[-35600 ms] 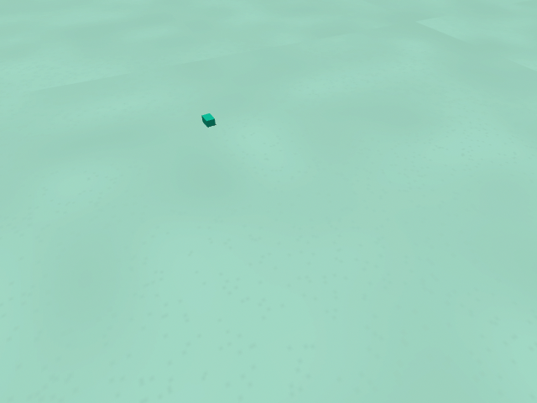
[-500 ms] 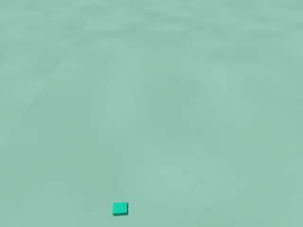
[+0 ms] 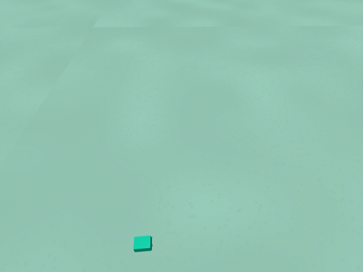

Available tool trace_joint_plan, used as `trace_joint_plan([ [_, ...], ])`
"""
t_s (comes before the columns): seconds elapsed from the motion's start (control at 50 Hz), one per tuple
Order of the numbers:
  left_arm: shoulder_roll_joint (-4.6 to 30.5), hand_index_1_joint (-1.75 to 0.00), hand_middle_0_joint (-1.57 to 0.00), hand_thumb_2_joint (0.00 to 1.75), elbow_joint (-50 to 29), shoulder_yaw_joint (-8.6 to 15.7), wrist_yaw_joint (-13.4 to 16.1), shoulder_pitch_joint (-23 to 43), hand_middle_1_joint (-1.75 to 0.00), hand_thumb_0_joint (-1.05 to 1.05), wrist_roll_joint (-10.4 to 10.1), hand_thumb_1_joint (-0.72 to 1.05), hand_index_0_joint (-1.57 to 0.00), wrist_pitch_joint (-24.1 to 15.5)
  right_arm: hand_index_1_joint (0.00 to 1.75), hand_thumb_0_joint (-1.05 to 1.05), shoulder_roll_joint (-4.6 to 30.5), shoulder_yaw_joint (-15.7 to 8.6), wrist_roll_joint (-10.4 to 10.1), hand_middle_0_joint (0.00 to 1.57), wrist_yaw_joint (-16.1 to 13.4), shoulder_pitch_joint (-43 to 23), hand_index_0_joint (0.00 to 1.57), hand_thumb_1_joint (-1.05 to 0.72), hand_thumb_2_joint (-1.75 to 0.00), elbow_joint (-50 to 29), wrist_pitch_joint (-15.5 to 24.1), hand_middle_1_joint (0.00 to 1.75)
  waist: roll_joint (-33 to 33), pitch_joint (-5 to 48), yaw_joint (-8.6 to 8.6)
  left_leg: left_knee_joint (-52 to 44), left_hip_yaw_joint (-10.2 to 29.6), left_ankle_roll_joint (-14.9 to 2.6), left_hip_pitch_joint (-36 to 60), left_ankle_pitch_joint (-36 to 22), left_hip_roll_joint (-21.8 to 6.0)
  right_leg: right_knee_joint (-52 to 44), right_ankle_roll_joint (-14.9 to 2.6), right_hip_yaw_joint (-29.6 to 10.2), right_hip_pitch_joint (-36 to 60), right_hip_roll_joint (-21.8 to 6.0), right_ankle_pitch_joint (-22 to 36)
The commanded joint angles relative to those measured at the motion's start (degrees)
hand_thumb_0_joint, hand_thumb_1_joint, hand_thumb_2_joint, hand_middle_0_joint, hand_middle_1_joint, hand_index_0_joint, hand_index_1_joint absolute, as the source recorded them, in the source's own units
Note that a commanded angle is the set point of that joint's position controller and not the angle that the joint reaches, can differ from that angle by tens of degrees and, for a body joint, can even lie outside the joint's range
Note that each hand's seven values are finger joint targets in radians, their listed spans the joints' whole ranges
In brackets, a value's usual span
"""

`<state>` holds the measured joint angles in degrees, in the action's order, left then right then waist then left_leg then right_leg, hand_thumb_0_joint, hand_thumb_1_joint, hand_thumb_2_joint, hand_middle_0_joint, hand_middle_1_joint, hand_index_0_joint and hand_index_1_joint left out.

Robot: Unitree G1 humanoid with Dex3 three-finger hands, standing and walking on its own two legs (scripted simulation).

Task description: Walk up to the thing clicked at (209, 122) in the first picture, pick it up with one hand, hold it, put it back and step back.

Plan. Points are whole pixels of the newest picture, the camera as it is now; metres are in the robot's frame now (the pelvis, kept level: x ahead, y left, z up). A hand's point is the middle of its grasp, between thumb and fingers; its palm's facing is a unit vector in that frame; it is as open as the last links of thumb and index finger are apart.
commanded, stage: step back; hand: left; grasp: from above
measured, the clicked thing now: (142, 243) +0.44 +0.21 -0.76
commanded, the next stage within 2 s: none
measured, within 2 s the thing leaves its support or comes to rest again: neither
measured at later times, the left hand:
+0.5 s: hand out of the picture +0.04 +0.32 -0.18, palm faces -0.09 -0.93 -0.35, open 7.4 cm
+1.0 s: hand out of the picture -0.08 +0.30 -0.15, palm faces -0.06 -0.92 -0.40, open 7.4 cm
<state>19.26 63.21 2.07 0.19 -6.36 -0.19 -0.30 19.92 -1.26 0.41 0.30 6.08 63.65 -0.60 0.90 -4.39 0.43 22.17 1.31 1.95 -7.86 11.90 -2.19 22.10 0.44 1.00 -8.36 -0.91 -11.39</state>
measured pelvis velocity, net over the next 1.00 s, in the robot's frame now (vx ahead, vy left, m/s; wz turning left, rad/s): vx -0.22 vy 0.05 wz -0.04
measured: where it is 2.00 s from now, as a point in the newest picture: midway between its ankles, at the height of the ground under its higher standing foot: outside the picture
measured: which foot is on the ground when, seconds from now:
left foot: down 0.00-0.74, up 0.76-1.00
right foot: down 0.00-0.22, up 0.24-0.68, down 0.70-1.00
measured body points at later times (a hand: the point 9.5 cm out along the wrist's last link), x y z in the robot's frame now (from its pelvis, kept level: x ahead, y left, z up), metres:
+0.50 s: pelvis -0.09 +0.06 -0.01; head -0.01 +0.09 +0.43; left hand +0.04 +0.37 -0.15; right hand -0.02 -0.25 -0.12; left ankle -0.04 +0.14 -0.74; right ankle -0.13 -0.08 -0.68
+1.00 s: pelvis -0.22 +0.05 -0.02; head -0.16 +0.04 +0.43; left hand -0.08 +0.35 -0.13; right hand -0.15 -0.28 -0.14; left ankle -0.24 +0.16 -0.73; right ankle -0.18 -0.07 -0.74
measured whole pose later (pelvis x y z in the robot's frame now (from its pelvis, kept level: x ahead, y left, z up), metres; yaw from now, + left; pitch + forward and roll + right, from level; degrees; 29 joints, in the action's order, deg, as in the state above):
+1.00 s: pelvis -0.22 +0.05 -0.02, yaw -3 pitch -1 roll +1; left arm 21.1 44.0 3.9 0.6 -8.6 1.9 2.8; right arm 23.2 -2.9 0.5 -1.2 11.1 50.4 -1.8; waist -0.4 -8.8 -0.2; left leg 44.1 3.2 0.3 -16.5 26.6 3.2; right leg 35.6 -0.8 0.6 -18.8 -1.0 -15.4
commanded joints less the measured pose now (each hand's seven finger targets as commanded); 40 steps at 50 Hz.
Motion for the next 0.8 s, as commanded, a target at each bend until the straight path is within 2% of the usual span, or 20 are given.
trace_joint_plan([
  [0.0,17.7,-0.3,-0.2,0.9,-6.8,5.0,1.4,2.0,-0.3,0.0,-0.2,0.9,-0.2,0.0,0.3,0.0,11.8,-2.9,-1.0,0.2,-0.7,0.4,0.2,-0.9,-0.9,-5.7,-0.4,0.3,-7.6,6.2,0.15,15.1,-1.8,-3.11,-2.7,-8.6,1.8,-1.6,-9.48,-11.4,-1.7,-12.9,26.4],
  [0.04,17.7,-0.3,-0.2,0.9,-9.6,5.2,1.5,4.2,-0.3,0.0,1.0,0.9,-0.2,0.2,0.3,0.0,11.4,-3.5,-0.6,0.2,-0.4,1.2,0.2,-0.9,-0.9,-7.2,-1.4,0.3,-11.5,6.7,0.06,27.4,-0.3,-3.81,-6.5,16.6,5.0,-1.9,-14.39,-15.2,-3.9,-18.1,25.7],
  [0.06,18.1,-0.3,-0.2,0.9,-11.1,5.4,1.5,5.7,-0.3,0.0,1.6,0.9,-0.2,0.4,0.3,0.0,11.2,-3.6,-0.5,0.2,-0.2,2.9,0.2,-0.9,-0.9,-7.9,-1.9,0.3,-12.7,6.5,0.74,31.0,1.9,-4.42,-7.1,19.7,4.3,-0.8,-15.41,-14.6,-6.0,-18.9,24.7],
  [0.1,16.6,-0.3,-0.2,0.9,-12.9,4.7,1.6,7.1,-0.3,0.0,1.8,0.9,-0.2,0.7,0.3,0.0,11.6,-3.8,-1.0,0.2,0.0,4.3,0.2,-0.9,-0.9,-8.7,-1.8,0.3,-12.6,6.6,1.13,27.7,2.4,-4.26,-8.4,17.5,3.3,2.7,-13.99,-12.5,-4.9,-16.7,26.1],
  [0.16,16.0,-0.3,-0.2,0.9,-14.9,4.0,1.7,8.1,-0.3,0.0,1.1,0.9,-0.2,1.9,0.3,0.0,11.8,-4.3,0.3,0.2,-0.4,7.6,0.2,-0.9,-0.9,-8.7,-0.8,0.3,-8.8,7.6,2.76,5.3,-0.3,-3.39,-4.9,-0.7,2.1,11.5,-8.2,-9.0,-3.9,-11.9,19.7],
  [0.18,13.6,-0.3,-0.2,0.9,-15.4,3.5,1.5,7.0,-0.3,0.0,0.4,0.9,-0.2,2.7,0.3,0.0,13.8,-4.9,1.5,0.2,-0.6,6.9,0.2,-0.9,-0.9,-9.0,-0.4,0.3,0.0,6.3,2.13,-1.5,5.9,-3.27,-3.0,-13.3,-2.5,18.0,-5.36,-6.2,-7.6,-6.3,10.7],
  [0.2,9.9,-0.3,-0.2,0.9,-16.0,2.9,1.7,4.8,-0.3,0.0,-0.2,0.9,-0.2,3.1,0.3,0.0,18.5,-5.9,2.8,0.2,-0.8,5.8,0.2,-0.9,-0.9,-10.0,0.2,0.3,12.9,5.5,0.04,-3.2,20.3,-5.28,2.2,-31.0,-12.8,26.5,-2.93,-5.3,-18.1,4.1,-17.2],
  [0.22,11.8,-0.3,-0.2,0.9,-15.3,3.3,2.4,2.7,-0.3,0.0,0.4,0.9,-0.2,3.6,0.3,0.0,21.5,-6.6,1.8,0.2,-0.7,4.4,0.2,-0.9,-0.9,-11.3,0.3,0.3,10.1,7.6,0.92,-0.8,21.5,-10.45,1.2,-37.0,-16.6,33.6,-2.3,-11.0,-17.7,7.0,-25.9],
  [0.24,12.7,-0.3,-0.2,0.9,-14.5,3.6,2.9,3.0,-0.3,0.0,0.7,0.9,-0.2,3.6,0.3,0.0,21.5,-6.8,1.6,0.2,-0.8,3.3,0.2,-0.9,-0.9,-12.6,0.3,0.3,10.6,7.8,1.71,-1.4,23.7,-11.85,-0.7,-36.2,-18.2,39.0,-2.19,-13.7,-17.3,7.6,-27.0],
  [0.3,13.3,-0.3,-0.2,0.9,-13.5,3.6,2.7,-0.4,-0.3,0.0,-0.1,0.9,-0.2,3.6,0.3,0.0,15.5,-5.4,1.5,0.2,-2.1,-2.7,0.2,-0.9,-0.9,-14.6,0.6,0.3,7.5,7.2,-2.05,2.5,12.1,-11.64,2.8,-32.1,-11.5,47.2,-1.75,-13.8,-21.3,6.5,-17.4],
  [0.4,12.9,-0.3,-0.2,0.9,-16.4,4.4,1.9,-0.4,-0.3,0.0,0.9,0.9,-0.2,2.9,0.3,0.0,14.4,-5.6,0.7,0.2,-2.8,3.4,0.2,-0.9,-0.9,-15.1,0.6,0.3,5.1,7.9,0.94,5.1,11.7,-14.25,10.8,-34.0,-12.4,40.9,0.95,-11.2,-22.0,5.3,-17.4],
  [0.44,12.9,-0.3,-0.2,0.9,-17.3,4.6,1.6,0.6,-0.3,0.0,1.0,0.9,-0.2,2.9,0.3,0.0,14.8,-5.7,0.8,0.2,-2.8,5.0,0.2,-0.9,-0.9,-15.4,0.5,0.3,5.1,7.0,2.12,4.9,11.2,-13.32,10.3,-32.6,-11.9,35.9,1.14,-10.2,-20.8,5.2,-17.6],
  [0.46,12.9,-0.3,-0.2,0.9,-17.2,4.8,1.6,0.2,-0.3,0.0,1.0,0.9,-0.2,2.9,0.3,0.0,15.6,-5.9,0.8,0.2,-2.7,5.1,0.2,-0.9,-0.9,-15.8,0.5,0.3,5.8,7.4,2.47,4.6,12.4,-14.89,9.8,-31.2,-13.2,34.5,1.3,-9.7,-19.5,4.8,-18.1],
  [0.5,12.6,-0.3,-0.2,0.9,-17.0,4.9,1.4,-1.7,-0.3,0.0,1.2,0.9,-0.2,2.9,0.3,0.0,16.2,-6.1,0.9,0.2,-2.6,4.3,0.2,-0.9,-0.9,-16.9,0.5,0.3,5.9,7.8,1.91,3.7,13.4,-16.4,7.7,-26.6,-15.0,31.6,0.94,-8.3,-17.1,3.9,-18.2],
  [0.58,12.5,-0.3,-0.2,0.9,-16.4,5.3,0.6,-5.2,-0.3,0.0,1.4,0.9,-0.2,2.6,0.3,0.0,16.7,-5.9,1.1,0.2,-2.0,1.7,0.2,-0.9,-0.9,-18.2,0.4,0.3,6.8,9.2,0.89,2.8,12.6,-14.54,2.0,-15.6,-14.0,22.9,-0.27,-4.9,-10.5,2.3,-16.0],
  [0.66,12.1,-0.3,-0.2,0.9,-14.2,5.8,0.1,-12.4,-0.3,0.0,1.8,0.9,-0.2,2.2,0.3,0.0,16.7,-5.6,0.5,0.2,-1.6,-1.2,0.2,-0.9,-0.9,-18.4,-0.4,0.3,5.3,9.6,-2.35,4.1,10.1,-9.51,-7.1,-5.7,-11.5,6.2,-3.48,-2.7,0.2,1.6,-4.8],
  [0.68,14.1,-0.3,-0.2,0.9,-14.7,6.4,0.2,-12.6,-0.3,0.0,2.5,0.9,-0.2,2.0,0.3,0.0,15.3,-5.3,0.2,0.2,-1.5,-0.8,0.2,-0.9,-0.9,-18.3,-0.5,0.3,0.4,8.6,-2.36,7.6,8.2,-6.44,-12.1,-0.1,-8.4,2.9,-5.68,-10.1,0.7,-2.8,-6.3],
  [0.72,21.1,-0.3,-0.2,0.9,-18.6,7.7,-0.1,-5.0,-0.3,0.0,2.6,0.9,-0.2,1.9,0.3,0.0,12.9,-5.1,-0.2,0.2,-1.7,-3.0,0.2,-0.9,-0.9,-18.2,-0.6,0.3,-17.1,1.1,-3.23,30.9,-0.3,-1.17,-15.1,21.2,7.0,-7.7,-17.74,-31.0,-14.5,-19.9,-6.7],
  [0.74,19.8,-0.3,-0.2,0.9,-21.0,7.5,0.1,-1.4,-0.3,0.0,2.6,0.9,-0.2,1.4,0.3,0.0,13.5,-5.1,0.0,0.2,-1.7,-0.6,0.2,-0.9,-0.9,-17.6,-0.9,0.3,-14.2,-0.2,-1.75,40.0,4.9,-0.93,-14.6,21.6,7.3,-7.5,-18.86,-30.9,-17.0,-21.4,-1.8],
  [0.78,16.0,-0.3,-0.2,0.9,-22.1,6.2,1.1,3.3,-0.3,0.0,2.3,0.9,-0.2,1.0,0.3,0.0,13.1,-4.8,-0.7,0.2,-1.5,3.1,0.2,-0.9,-0.9,-16.1,-0.7,0.3,-8.0,0.4,1.04,44.8,7.3,-1.36,-15.6,16.0,9.2,-1.7,-14.64,-17.9,-13.2,-13.8,14.0],
])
